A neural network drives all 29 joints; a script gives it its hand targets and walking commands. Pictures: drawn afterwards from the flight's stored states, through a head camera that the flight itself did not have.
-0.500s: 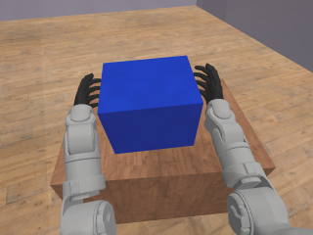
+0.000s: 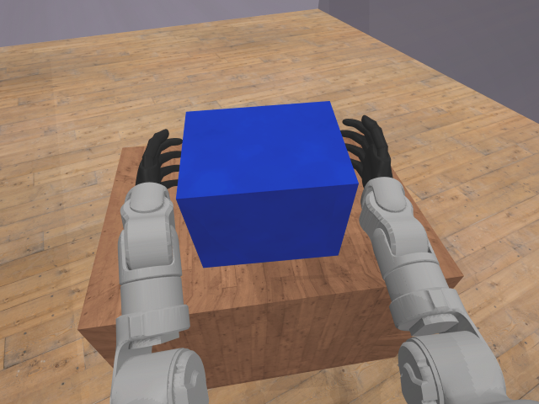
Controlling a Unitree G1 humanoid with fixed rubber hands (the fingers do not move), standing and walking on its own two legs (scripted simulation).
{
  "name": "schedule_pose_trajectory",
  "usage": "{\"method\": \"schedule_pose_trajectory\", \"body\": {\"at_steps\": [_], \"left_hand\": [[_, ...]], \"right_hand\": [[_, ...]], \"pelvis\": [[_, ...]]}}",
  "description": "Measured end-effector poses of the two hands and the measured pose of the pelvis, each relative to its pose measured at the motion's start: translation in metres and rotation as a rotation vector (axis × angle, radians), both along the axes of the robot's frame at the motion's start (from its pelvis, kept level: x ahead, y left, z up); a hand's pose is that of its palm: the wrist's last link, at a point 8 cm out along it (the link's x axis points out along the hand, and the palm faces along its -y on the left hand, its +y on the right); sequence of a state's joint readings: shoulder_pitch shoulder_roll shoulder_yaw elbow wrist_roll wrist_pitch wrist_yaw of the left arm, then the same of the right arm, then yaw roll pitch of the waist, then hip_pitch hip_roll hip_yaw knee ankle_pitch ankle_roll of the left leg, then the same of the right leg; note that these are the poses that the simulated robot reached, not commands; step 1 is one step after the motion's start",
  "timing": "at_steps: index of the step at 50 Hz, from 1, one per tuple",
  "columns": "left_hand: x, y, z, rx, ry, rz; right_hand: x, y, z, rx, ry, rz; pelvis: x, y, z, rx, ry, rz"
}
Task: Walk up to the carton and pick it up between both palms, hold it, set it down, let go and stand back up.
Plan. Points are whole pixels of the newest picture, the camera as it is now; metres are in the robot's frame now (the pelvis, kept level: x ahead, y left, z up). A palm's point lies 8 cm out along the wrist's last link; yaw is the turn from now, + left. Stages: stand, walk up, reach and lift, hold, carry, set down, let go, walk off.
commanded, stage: hold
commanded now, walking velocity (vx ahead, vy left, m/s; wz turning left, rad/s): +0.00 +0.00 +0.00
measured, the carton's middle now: (265, 186) +0.41 +0.00 +0.12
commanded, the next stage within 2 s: none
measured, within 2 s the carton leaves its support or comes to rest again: neither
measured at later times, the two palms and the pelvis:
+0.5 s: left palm (150, 188) +0.36 +0.17 +0.16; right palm (370, 174) +0.37 -0.14 +0.17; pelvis +0.00 +0.01 +0.00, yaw +1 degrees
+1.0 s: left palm (148, 187) +0.36 +0.17 +0.16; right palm (369, 173) +0.37 -0.14 +0.17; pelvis +0.00 +0.00 +0.00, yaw +1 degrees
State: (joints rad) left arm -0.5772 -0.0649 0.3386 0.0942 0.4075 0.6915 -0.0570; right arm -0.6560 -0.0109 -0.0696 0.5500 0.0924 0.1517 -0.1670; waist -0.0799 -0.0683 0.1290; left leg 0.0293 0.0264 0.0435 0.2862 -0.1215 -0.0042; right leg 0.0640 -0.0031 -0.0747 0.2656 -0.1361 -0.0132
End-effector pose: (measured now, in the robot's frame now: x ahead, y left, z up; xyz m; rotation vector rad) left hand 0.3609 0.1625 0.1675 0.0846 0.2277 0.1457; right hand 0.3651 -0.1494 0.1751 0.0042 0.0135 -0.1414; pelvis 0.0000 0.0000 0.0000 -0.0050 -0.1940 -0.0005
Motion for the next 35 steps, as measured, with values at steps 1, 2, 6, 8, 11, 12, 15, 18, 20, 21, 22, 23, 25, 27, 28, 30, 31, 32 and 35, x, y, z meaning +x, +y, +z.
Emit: {"method": "schedule_pose_trajectory", "body": {"at_steps": [1, 2, 6, 8, 11, 12, 15, 18, 20, 21, 22, 23, 25, 27, 28, 30, 31, 32, 35], "left_hand": [[0.000, 0.002, 0.000, -0.001, 0.001, 0.004], [0.000, 0.003, 0.001, -0.001, 0.001, 0.008], [0.001, 0.010, 0.001, 0.001, -0.001, 0.014], [0.001, 0.011, 0.001, 0.003, -0.003, 0.013], [0.003, 0.012, 0.000, 0.007, -0.005, 0.008], [0.003, 0.012, 0.000, 0.008, -0.006, 0.005], [0.004, 0.011, -0.002, 0.012, -0.008, -0.002], [0.004, 0.009, -0.004, 0.014, -0.009, -0.008], [0.003, 0.007, -0.005, 0.014, -0.008, -0.011], [0.003, 0.007, -0.005, 0.014, -0.007, -0.012], [0.003, 0.006, -0.006, 0.014, -0.006, -0.012], [0.003, 0.005, -0.006, 0.014, -0.005, -0.012], [0.002, 0.005, -0.006, 0.015, -0.004, -0.011], [0.002, 0.004, -0.005, 0.015, -0.004, -0.009], [0.002, 0.004, -0.005, 0.015, -0.004, -0.008], [0.001, 0.004, -0.004, 0.015, -0.003, -0.005], [0.001, 0.004, -0.003, 0.015, -0.003, -0.004], [0.001, 0.004, -0.003, 0.014, -0.003, -0.003], [0.002, 0.005, -0.002, 0.014, -0.003, 0.000]], "right_hand": [[0.001, 0.002, 0.000, 0.001, 0.001, 0.003], [0.002, 0.004, 0.001, 0.001, 0.001, 0.006], [0.005, 0.010, 0.001, 0.005, 0.000, 0.012], [0.005, 0.012, 0.001, 0.005, -0.002, 0.012], [0.006, 0.013, 0.001, 0.006, -0.004, 0.009], [0.005, 0.013, 0.000, 0.006, -0.005, 0.007], [0.004, 0.011, -0.001, 0.004, -0.009, 0.001], [0.003, 0.009, -0.002, 0.001, -0.010, -0.003], [0.002, 0.007, -0.003, 0.000, -0.010, -0.005], [0.002, 0.007, -0.003, 0.000, -0.009, -0.005], [0.001, 0.006, -0.003, 0.000, -0.009, -0.005], [0.001, 0.005, -0.003, 0.000, -0.008, -0.005], [0.001, 0.005, -0.004, 0.001, -0.008, -0.004], [0.001, 0.004, -0.003, 0.003, -0.007, -0.002], [0.001, 0.004, -0.003, 0.003, -0.007, -0.002], [0.002, 0.004, -0.003, 0.005, -0.007, 0.000], [0.002, 0.004, -0.002, 0.006, -0.007, 0.001], [0.002, 0.004, -0.002, 0.006, -0.008, 0.002], [0.003, 0.005, -0.001, 0.007, -0.008, 0.004]], "pelvis": [[0.000, 0.000, 0.000, 0.000, 0.002, 0.003], [-0.001, -0.001, 0.000, 0.001, 0.004, 0.006], [-0.001, -0.001, 0.000, 0.001, 0.007, 0.019], [-0.001, -0.001, 0.000, 0.000, 0.006, 0.025], [0.000, 0.000, 0.000, -0.001, 0.003, 0.030], [0.001, 0.001, 0.000, -0.001, 0.002, 0.030], [0.002, 0.002, 0.000, -0.002, -0.003, 0.029], [0.003, 0.004, 0.000, -0.003, -0.006, 0.025], [0.004, 0.004, 0.000, -0.004, -0.008, 0.021], [0.004, 0.005, 0.000, -0.004, -0.008, 0.019], [0.004, 0.005, 0.000, -0.004, -0.008, 0.018], [0.004, 0.005, 0.000, -0.004, -0.008, 0.016], [0.004, 0.005, 0.000, -0.004, -0.007, 0.013], [0.003, 0.005, 0.000, -0.003, -0.006, 0.011], [0.003, 0.005, 0.000, -0.003, -0.005, 0.010], [0.003, 0.005, 0.000, -0.003, -0.004, 0.009], [0.003, 0.004, 0.000, -0.003, -0.003, 0.010], [0.003, 0.004, 0.000, -0.002, -0.003, 0.010], [0.003, 0.003, 0.000, -0.002, -0.002, 0.012]]}}
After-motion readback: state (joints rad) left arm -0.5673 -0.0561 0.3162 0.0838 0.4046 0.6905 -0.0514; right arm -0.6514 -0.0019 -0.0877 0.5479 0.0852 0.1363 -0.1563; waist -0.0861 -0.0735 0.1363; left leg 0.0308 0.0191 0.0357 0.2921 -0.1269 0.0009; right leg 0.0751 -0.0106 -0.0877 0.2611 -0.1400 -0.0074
